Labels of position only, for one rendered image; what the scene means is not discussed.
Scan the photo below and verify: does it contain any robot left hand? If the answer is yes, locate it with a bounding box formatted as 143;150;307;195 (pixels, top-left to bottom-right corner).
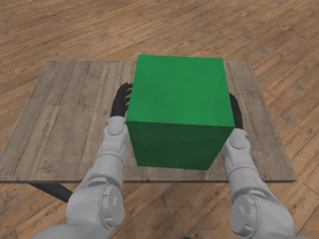
111;83;133;118

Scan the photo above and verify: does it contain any robot left upper arm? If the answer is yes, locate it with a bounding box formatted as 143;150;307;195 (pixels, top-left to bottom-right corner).
31;183;126;239

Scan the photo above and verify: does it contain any carton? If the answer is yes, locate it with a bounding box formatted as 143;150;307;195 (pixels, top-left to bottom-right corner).
126;55;235;170

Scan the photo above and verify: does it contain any right robot forearm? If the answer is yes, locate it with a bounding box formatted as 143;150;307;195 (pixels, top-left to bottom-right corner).
221;127;294;235

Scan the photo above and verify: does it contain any robot right hand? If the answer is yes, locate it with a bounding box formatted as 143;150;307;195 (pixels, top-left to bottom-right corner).
229;93;243;129

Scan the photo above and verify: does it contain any left robot forearm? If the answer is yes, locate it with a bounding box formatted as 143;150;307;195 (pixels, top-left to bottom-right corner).
66;116;130;223

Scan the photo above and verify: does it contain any table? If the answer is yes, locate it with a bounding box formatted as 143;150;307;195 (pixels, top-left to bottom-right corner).
0;61;298;203

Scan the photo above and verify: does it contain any robot right upper arm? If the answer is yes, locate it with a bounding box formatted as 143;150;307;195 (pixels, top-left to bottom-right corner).
229;194;311;239

